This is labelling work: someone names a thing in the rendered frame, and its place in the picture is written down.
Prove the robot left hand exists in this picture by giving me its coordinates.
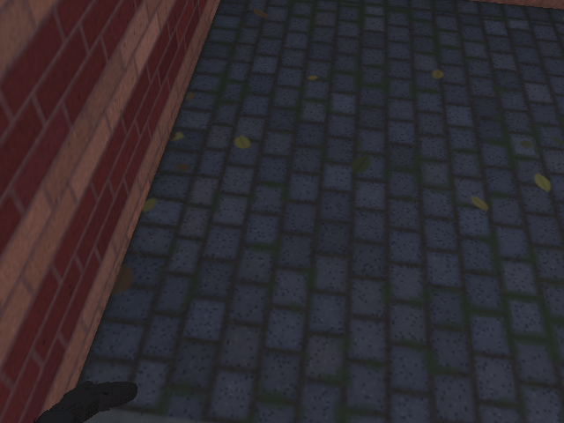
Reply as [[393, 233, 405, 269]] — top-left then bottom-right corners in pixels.
[[33, 381, 137, 423]]

